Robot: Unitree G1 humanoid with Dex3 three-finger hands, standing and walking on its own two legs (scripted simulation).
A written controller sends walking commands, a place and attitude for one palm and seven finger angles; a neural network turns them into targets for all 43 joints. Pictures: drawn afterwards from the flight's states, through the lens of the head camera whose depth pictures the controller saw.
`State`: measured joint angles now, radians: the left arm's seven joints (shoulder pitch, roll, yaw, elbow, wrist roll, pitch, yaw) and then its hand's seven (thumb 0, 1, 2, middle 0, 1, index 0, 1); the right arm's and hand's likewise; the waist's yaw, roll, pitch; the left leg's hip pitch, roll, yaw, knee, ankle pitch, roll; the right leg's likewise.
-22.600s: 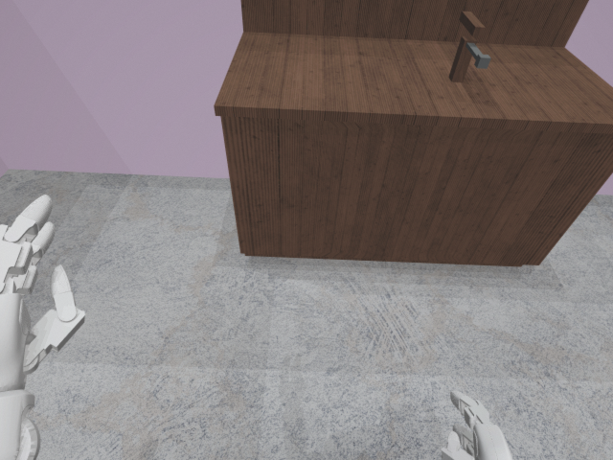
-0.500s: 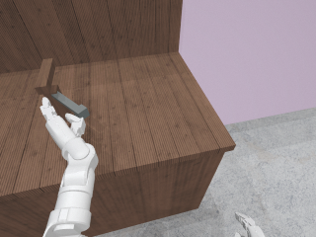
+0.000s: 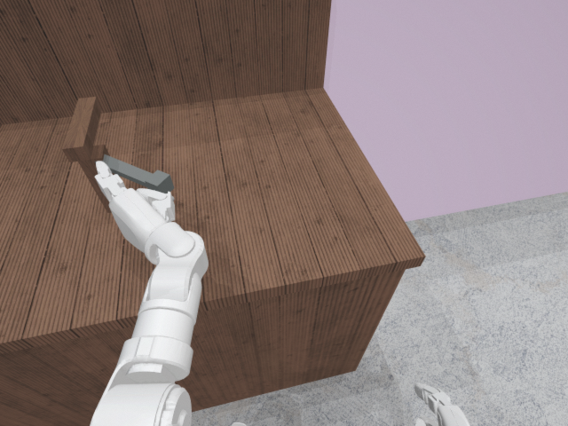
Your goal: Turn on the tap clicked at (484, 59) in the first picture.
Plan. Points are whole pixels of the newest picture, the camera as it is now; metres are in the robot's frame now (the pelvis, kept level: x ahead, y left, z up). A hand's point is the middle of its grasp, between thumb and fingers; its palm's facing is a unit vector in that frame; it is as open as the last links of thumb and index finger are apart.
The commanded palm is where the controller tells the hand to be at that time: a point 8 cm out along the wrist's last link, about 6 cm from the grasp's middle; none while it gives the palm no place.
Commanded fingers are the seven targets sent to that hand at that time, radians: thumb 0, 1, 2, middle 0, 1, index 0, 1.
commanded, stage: push the lever round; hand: left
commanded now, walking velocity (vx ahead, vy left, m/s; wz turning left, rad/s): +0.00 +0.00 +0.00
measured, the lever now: (159, 184) +0.43 +0.22 +0.12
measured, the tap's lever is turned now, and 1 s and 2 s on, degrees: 50 80 80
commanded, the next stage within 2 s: lift the hand up off the lever in 0.64 s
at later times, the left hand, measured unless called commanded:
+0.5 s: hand (188, 181) +0.44 +0.18 +0.11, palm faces +0.81 -0.58 -0.09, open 7.5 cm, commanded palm +0.39 +0.18 +0.11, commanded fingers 0.00 0.90 0.90 -0.15 -0.15 -0.15 -0.15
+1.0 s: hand (192, 170) +0.46 +0.18 +0.11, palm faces +0.81 -0.58 -0.09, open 7.7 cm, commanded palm +0.40 +0.18 +0.12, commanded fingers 0.00 0.90 0.90 -0.15 -0.15 -0.15 -0.15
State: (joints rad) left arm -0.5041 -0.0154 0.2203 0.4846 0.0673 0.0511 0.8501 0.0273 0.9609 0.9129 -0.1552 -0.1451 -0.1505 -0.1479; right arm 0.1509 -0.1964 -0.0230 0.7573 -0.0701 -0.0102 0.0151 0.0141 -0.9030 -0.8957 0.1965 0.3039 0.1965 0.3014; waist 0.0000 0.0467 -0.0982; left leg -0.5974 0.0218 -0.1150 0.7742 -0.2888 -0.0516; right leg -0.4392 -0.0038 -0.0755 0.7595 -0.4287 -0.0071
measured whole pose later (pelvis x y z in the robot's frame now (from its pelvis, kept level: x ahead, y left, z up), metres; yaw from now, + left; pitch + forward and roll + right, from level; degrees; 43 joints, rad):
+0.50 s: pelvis +0.00 -0.01 -0.01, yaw +0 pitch +10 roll -2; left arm -0.71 0.02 0.32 0.70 0.12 0.04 0.92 0.02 0.97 0.94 -0.16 -0.15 -0.15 -0.15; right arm 0.21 -0.21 -0.04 0.79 -0.09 0.00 0.03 0.01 -0.90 -0.90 0.20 0.30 0.20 0.30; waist -0.05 0.05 -0.12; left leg -0.69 0.03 -0.12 0.81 -0.30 -0.06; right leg -0.54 0.01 -0.08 0.81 -0.44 -0.02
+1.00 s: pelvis +0.02 -0.01 +0.00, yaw -1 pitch +11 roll -1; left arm -0.69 0.03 0.37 0.66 0.12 0.06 0.90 0.01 0.92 0.92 -0.16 -0.15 -0.15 -0.15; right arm 0.26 -0.21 -0.05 0.76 -0.09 0.01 0.05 0.01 -0.90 -0.90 0.20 0.30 0.20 0.30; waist -0.06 0.05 -0.14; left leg -0.66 0.04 -0.10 0.79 -0.32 -0.06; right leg -0.52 0.02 -0.06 0.78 -0.46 -0.02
